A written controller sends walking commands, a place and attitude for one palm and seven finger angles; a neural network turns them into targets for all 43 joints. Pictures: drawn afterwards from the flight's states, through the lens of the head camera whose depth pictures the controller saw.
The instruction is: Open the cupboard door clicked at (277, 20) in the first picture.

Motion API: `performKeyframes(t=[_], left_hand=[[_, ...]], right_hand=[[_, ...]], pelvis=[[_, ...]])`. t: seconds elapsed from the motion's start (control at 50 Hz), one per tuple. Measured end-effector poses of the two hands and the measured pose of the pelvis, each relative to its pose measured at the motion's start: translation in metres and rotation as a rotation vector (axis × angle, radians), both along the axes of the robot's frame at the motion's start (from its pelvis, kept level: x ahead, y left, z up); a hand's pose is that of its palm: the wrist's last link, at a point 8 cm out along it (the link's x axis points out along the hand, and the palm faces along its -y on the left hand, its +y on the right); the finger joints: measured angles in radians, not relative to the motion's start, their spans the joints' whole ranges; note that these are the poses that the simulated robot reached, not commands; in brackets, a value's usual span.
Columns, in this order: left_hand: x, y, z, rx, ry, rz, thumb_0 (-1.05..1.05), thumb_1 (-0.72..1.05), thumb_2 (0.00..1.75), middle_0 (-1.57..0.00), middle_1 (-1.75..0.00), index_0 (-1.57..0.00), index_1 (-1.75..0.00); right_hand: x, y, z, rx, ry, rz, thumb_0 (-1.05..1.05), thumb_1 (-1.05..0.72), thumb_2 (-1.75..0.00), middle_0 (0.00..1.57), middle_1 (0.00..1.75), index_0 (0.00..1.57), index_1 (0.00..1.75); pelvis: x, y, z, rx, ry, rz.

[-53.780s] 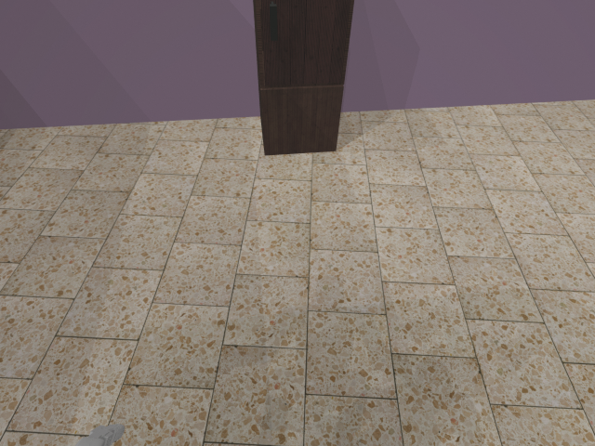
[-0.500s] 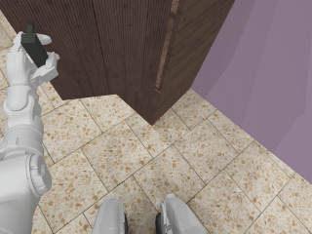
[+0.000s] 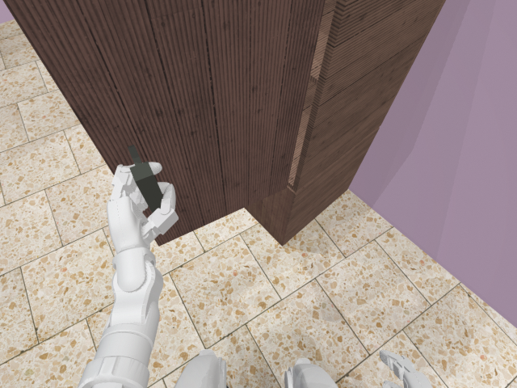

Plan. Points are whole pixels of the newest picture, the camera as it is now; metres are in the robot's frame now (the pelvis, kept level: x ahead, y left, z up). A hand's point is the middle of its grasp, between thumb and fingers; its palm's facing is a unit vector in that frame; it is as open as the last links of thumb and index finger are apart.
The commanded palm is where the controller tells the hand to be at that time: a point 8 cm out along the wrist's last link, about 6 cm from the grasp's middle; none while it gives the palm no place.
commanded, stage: pull the door open along its arc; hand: left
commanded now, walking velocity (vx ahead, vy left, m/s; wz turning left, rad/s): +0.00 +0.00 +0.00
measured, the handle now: (148, 183) +0.43 +0.19 +0.03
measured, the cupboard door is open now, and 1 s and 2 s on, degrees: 77 99 100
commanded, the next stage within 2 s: open thumb and fingers to let go in 0.46 s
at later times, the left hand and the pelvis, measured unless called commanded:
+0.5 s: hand (230, 256) +0.30 +0.05 +0.03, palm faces +0.44 -0.90 -0.01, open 6.6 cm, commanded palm +0.24 +0.08 +0.03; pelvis -0.01 -0.04 +0.00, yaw +4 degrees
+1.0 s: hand (227, 257) +0.30 +0.05 +0.03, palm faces +0.45 -0.89 -0.02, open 11.1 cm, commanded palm +0.25 +0.09 +0.03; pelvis -0.01 -0.04 +0.00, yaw +5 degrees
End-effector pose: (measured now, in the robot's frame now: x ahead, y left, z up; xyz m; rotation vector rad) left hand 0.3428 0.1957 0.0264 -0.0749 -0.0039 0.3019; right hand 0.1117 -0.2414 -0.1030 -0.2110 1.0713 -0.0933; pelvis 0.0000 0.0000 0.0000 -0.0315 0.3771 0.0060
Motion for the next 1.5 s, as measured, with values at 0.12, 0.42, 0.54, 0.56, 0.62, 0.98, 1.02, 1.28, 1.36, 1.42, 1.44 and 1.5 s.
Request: performKeyframes(t=[0.12, 0.42, 0.54, 0.56, 0.62, 0.98, 1.02, 1.28, 1.36, 1.42, 1.44, 1.5], left_hand=[[-0.027, -0.032, 0.001, 0.019, 0.008, 0.154, 0.01, 0.62, 0.74, -0.32, -1.33, -0.34, -1.30], [-0.071, -0.089, 0.005, 0.060, 0.048, 0.193, 0.01, 0.64, 0.71, -0.29, -1.31, -0.31, -1.33], [-0.088, -0.114, 0.008, 0.076, 0.065, 0.130, 0.01, 0.63, 0.69, -0.29, -1.31, -0.32, -1.33], [-0.087, -0.114, 0.008, 0.079, 0.065, 0.136, 0.01, 0.63, 0.70, -0.29, -1.31, -0.31, -1.33], [-0.085, -0.113, 0.007, 0.083, 0.055, 0.164, 0.01, 0.62, 0.72, -0.31, -1.31, -0.31, -1.34], [-0.083, -0.104, 0.003, 0.075, 0.066, 0.161, 0.01, 0.00, 0.51, -0.32, -1.24, -0.33, -1.26], [-0.082, -0.102, 0.002, 0.072, 0.064, 0.161, 0.01, -0.12, 0.46, -0.32, -1.23, -0.32, -1.24], [-0.080, -0.100, 0.001, 0.081, 0.061, 0.128, -0.01, -0.47, 0.31, -0.25, -0.89, -0.26, -0.90], [-0.080, -0.102, 0.001, 0.085, 0.064, 0.107, -0.01, -0.48, 0.30, -0.24, -0.73, -0.25, -0.74], [-0.083, -0.103, 0.002, 0.080, 0.069, 0.095, -0.01, -0.49, 0.30, -0.28, -0.63, -0.28, -0.68], [-0.083, -0.103, 0.002, 0.079, 0.071, 0.091, -0.01, -0.49, 0.30, -0.30, -0.60, -0.29, -0.66], [-0.085, -0.104, 0.002, 0.080, 0.071, 0.087, -0.01, -0.49, 0.30, -0.33, -0.54, -0.31, -0.61]], right_hand=[[0.026, 0.009, -0.005, 0.038, -0.066, 0.079, 0.00, -0.90, -0.90, 0.20, 0.30, 0.20, 0.30], [0.020, -0.008, -0.008, 0.048, -0.091, 0.118, 0.00, -0.90, -0.90, 0.20, 0.30, 0.20, 0.30], [0.024, -0.019, -0.003, 0.043, -0.132, 0.120, 0.01, -0.90, -0.90, 0.20, 0.30, 0.20, 0.30], [0.026, -0.020, -0.003, 0.041, -0.140, 0.122, 0.01, -0.90, -0.90, 0.20, 0.30, 0.20, 0.30], [0.032, -0.022, -0.004, 0.031, -0.157, 0.131, 0.01, -0.90, -0.90, 0.20, 0.30, 0.20, 0.30], [0.048, -0.006, -0.007, 0.050, -0.178, 0.152, 0.01, -0.90, -0.90, 0.20, 0.30, 0.20, 0.30], [0.046, -0.004, -0.007, 0.047, -0.175, 0.152, 0.01, -0.90, -0.90, 0.20, 0.30, 0.20, 0.30], [0.039, 0.007, -0.008, 0.041, -0.169, 0.144, 0.01, -0.90, -0.90, 0.20, 0.30, 0.20, 0.30], [0.038, 0.012, -0.007, 0.046, -0.176, 0.146, 0.01, -0.90, -0.90, 0.20, 0.30, 0.20, 0.30], [0.039, 0.015, -0.006, 0.052, -0.182, 0.149, 0.01, -0.90, -0.90, 0.20, 0.30, 0.20, 0.30], [0.039, 0.016, -0.006, 0.053, -0.185, 0.150, 0.01, -0.90, -0.90, 0.20, 0.30, 0.20, 0.30], [0.040, 0.018, -0.004, 0.056, -0.196, 0.156, 0.01, -0.90, -0.90, 0.20, 0.30, 0.20, 0.30]], pelvis=[[-0.007, -0.009, -0.005, 0.011, -0.022, 0.019], [-0.016, -0.039, 0.000, 0.033, -0.067, 0.053], [-0.013, -0.046, 0.003, 0.047, -0.075, 0.056], [-0.013, -0.047, 0.002, 0.048, -0.076, 0.058], [-0.015, -0.050, 0.000, 0.050, -0.074, 0.065], [-0.013, -0.044, -0.003, 0.045, -0.060, 0.069], [-0.014, -0.042, -0.003, 0.042, -0.058, 0.068], [-0.016, -0.029, -0.006, 0.024, -0.059, 0.061], [-0.018, -0.026, -0.006, 0.022, -0.062, 0.059], [-0.019, -0.025, -0.006, 0.020, -0.066, 0.058], [-0.019, -0.025, -0.005, 0.020, -0.068, 0.058], [-0.021, -0.024, -0.006, 0.019, -0.073, 0.059]])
